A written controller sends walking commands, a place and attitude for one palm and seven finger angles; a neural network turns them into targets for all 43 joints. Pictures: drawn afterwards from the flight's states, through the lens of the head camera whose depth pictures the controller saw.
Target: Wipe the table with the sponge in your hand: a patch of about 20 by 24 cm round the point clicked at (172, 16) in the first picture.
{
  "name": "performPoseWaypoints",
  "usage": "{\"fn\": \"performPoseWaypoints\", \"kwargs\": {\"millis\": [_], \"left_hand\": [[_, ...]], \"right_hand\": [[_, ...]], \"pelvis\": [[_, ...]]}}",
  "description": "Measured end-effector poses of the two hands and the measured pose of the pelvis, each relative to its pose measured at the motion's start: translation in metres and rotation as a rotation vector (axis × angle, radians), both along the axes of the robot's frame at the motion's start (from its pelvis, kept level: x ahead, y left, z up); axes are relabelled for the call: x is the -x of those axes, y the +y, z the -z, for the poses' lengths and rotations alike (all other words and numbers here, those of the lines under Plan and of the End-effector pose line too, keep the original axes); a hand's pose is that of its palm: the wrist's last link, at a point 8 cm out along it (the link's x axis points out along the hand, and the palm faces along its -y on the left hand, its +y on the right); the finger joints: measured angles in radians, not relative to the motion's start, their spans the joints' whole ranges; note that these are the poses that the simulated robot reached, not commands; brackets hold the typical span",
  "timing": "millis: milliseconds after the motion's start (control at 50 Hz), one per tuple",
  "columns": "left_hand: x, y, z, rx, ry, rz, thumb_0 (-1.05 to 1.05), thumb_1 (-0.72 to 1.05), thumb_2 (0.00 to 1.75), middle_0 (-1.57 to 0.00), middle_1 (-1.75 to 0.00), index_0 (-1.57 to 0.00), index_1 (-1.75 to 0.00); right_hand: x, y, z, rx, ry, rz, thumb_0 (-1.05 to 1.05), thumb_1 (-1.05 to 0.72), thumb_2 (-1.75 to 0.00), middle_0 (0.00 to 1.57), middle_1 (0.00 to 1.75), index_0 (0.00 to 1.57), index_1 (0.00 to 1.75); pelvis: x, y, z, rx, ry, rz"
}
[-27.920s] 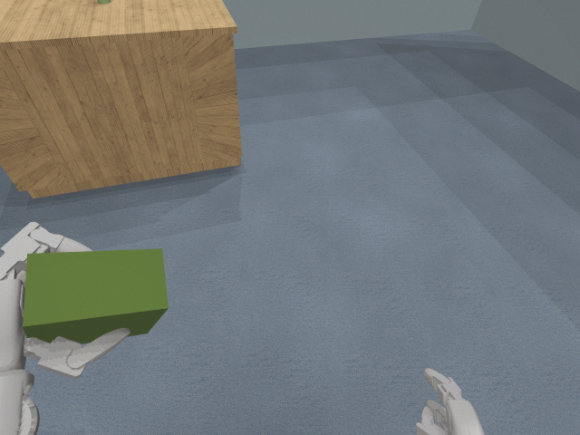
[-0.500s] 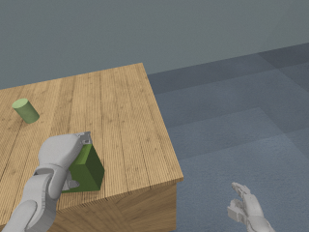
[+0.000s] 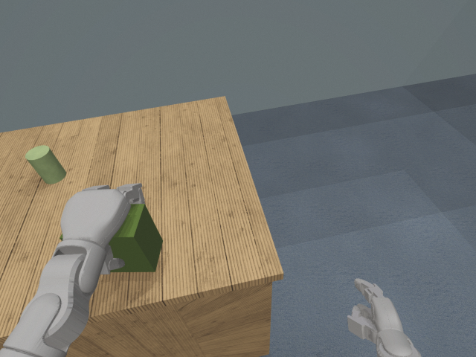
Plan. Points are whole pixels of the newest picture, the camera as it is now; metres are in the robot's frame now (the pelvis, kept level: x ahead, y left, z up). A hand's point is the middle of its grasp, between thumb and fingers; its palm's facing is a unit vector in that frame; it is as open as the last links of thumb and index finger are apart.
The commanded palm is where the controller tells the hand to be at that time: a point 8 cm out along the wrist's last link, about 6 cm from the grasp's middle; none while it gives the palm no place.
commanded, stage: move the sponge above the wiping area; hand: left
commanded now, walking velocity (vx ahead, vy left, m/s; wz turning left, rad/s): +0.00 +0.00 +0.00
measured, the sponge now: (121, 245) +0.26 +0.26 +0.05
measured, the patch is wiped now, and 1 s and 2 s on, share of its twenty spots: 0.00 0.00 0.15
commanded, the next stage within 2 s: lower the sponge onto the table in 0.60 s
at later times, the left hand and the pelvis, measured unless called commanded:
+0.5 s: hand (96, 215) +0.27 +0.28 +0.12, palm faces +0.14 -0.02 -0.99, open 10.4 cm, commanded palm +0.23 +0.28 +0.18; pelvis +0.01 +0.00 +0.00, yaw +0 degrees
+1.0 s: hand (84, 215) +0.26 +0.30 +0.12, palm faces +0.16 -0.04 -0.99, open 10.4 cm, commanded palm +0.22 +0.28 +0.17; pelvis +0.01 +0.00 +0.00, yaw +0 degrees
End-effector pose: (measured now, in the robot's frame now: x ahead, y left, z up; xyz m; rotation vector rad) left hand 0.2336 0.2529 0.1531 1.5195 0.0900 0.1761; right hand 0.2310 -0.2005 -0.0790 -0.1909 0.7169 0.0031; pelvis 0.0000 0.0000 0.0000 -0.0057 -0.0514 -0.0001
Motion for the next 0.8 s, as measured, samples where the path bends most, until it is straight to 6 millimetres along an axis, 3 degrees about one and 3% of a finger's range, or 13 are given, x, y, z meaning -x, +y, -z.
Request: {"fn": "performPoseWaypoints", "kwargs": {"millis": [80,140,220,300,340,440,520,580,660,740,800], "left_hand": [[-0.011,0.024,-0.027,0.008,-0.117,-0.148,0.00,-0.54,1.05,-0.70,-1.30,-0.72,-1.30],[-0.009,0.041,-0.031,0.032,-0.100,-0.267,0.00,-0.54,1.05,-0.70,-1.31,-0.72,-1.30],[0.004,0.043,-0.004,0.071,0.065,-0.319,0.00,-0.53,1.05,-0.69,-1.32,-0.71,-1.31],[0.015,0.025,0.031,0.099,0.232,-0.221,0.00,-0.53,1.05,-0.69,-1.32,-0.71,-1.31],[0.017,0.015,0.034,0.075,0.233,-0.129,0.00,-0.54,1.05,-0.70,-1.31,-0.72,-1.31],[0.008,0.011,0.004,-0.005,0.043,-0.016,0.00,-0.53,1.05,-0.71,-1.31,-0.73,-1.30],[-0.008,0.031,-0.024,-0.011,-0.096,-0.127,0.00,-0.54,1.05,-0.71,-1.31,-0.73,-1.30],[-0.013,0.046,-0.029,0.020,-0.093,-0.243,0.00,-0.53,1.05,-0.70,-1.31,-0.72,-1.31],[-0.009,0.046,-0.006,0.061,0.056,-0.297,0.00,-0.53,1.05,-0.69,-1.32,-0.72,-1.31],[0.001,0.024,0.026,0.096,0.202,-0.192,0.00,-0.53,1.05,-0.70,-1.32,-0.72,-1.31],[0.006,0.008,0.029,0.078,0.189,-0.067,0.00,-0.53,1.05,-0.70,-1.31,-0.72,-1.31]], "right_hand": [[0.002,-0.002,0.003,-0.038,0.023,0.012,0.01,-0.90,-0.90,0.20,0.30,0.20,0.30],[0.003,-0.007,0.004,-0.060,0.029,0.024,0.01,-0.90,-0.90,0.20,0.30,0.20,0.30],[0.001,-0.016,0.006,-0.051,0.026,0.032,0.01,-0.90,-0.90,0.20,0.30,0.20,0.30],[-0.001,-0.024,0.007,0.011,0.028,0.022,0.01,-0.90,-0.90,0.20,0.30,0.20,0.30],[-0.002,-0.025,0.006,0.044,0.025,0.016,0.01,-0.90,-0.90,0.20,0.30,0.20,0.30],[-0.002,-0.019,0.006,0.051,0.029,0.015,0.01,-0.90,-0.90,0.20,0.30,0.19,0.30],[0.000,-0.011,0.010,-0.008,0.041,0.025,0.01,-0.90,-0.90,0.20,0.30,0.20,0.30],[0.001,-0.007,0.011,-0.049,0.044,0.032,0.01,-0.90,-0.90,0.20,0.30,0.20,0.30],[0.000,-0.008,0.011,-0.065,0.035,0.035,0.01,-0.90,-0.90,0.20,0.30,0.20,0.30],[-0.002,-0.012,0.009,-0.021,0.030,0.023,0.01,-0.90,-0.90,0.20,0.30,0.20,0.30],[-0.002,-0.013,0.007,0.021,0.032,0.013,0.01,-0.90,-0.90,0.20,0.30,0.20,0.30]], "pelvis": [[-0.002,-0.003,-0.001,-0.003,0.005,0.006],[-0.005,-0.003,-0.001,-0.007,0.013,0.008],[-0.008,-0.002,0.000,-0.009,0.022,-0.001],[-0.008,-0.002,0.002,-0.009,0.024,-0.015],[-0.009,-0.002,0.002,-0.006,0.021,-0.017],[-0.010,-0.004,0.002,0.002,0.012,-0.011],[-0.010,-0.004,0.001,0.000,0.016,-0.007],[-0.010,-0.003,0.000,-0.005,0.025,-0.005],[-0.011,0.000,0.001,-0.009,0.035,-0.005],[-0.011,0.003,0.002,-0.009,0.038,-0.011],[-0.012,0.003,0.002,-0.006,0.032,-0.012]]}}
